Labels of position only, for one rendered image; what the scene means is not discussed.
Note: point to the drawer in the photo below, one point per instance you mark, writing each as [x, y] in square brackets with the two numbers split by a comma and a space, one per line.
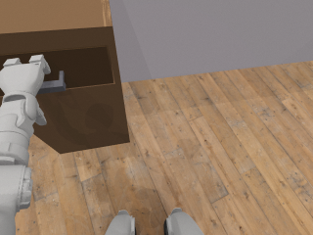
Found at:
[82, 66]

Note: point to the left robot hand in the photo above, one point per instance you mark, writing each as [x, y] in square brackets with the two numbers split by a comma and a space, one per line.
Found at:
[28, 78]

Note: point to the left robot upper arm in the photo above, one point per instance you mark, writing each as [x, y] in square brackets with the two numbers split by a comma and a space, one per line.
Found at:
[15, 194]

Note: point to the robot left forearm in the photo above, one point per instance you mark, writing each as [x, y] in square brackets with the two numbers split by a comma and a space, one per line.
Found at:
[17, 115]

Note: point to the robot right shin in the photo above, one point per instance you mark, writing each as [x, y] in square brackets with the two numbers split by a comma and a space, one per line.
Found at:
[176, 210]

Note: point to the handle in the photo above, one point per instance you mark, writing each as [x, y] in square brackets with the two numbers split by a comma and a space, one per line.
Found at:
[53, 86]

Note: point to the robot left thigh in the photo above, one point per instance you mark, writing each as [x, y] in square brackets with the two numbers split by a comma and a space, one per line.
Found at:
[122, 224]

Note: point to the cabinet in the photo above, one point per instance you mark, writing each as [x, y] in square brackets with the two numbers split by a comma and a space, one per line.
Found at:
[80, 118]

